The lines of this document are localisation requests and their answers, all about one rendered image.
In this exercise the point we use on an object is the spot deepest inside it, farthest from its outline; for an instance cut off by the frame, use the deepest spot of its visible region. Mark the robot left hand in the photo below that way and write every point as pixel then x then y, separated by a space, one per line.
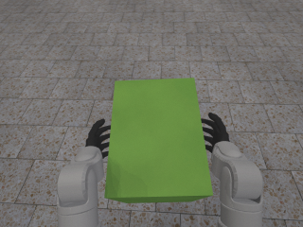
pixel 95 138

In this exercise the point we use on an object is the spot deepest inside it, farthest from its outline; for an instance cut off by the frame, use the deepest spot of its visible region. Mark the robot right forearm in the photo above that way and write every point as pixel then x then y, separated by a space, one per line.
pixel 241 187

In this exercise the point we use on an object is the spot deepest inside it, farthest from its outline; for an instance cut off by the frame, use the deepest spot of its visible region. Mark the robot right hand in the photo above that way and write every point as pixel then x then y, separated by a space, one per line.
pixel 219 131

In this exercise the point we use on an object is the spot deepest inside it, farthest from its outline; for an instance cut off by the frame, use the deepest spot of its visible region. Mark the robot left forearm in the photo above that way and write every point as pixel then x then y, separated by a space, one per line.
pixel 77 189

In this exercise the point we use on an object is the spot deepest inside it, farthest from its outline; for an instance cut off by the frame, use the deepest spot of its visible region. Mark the carton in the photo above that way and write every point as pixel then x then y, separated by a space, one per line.
pixel 157 147

